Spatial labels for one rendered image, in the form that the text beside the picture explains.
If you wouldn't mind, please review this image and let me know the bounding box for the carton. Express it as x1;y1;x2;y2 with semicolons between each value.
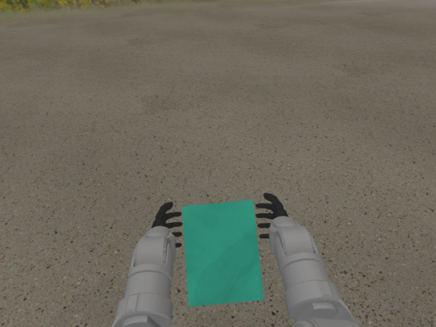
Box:
182;200;264;307

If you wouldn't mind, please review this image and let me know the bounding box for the robot right hand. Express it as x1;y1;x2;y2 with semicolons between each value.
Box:
255;193;288;238

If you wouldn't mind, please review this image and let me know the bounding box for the robot left forearm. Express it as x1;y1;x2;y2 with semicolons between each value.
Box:
112;226;176;327

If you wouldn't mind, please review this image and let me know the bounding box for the robot left hand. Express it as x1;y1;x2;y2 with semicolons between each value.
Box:
152;202;183;247

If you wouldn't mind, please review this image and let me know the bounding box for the robot right forearm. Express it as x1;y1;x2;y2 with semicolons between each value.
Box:
268;216;360;327

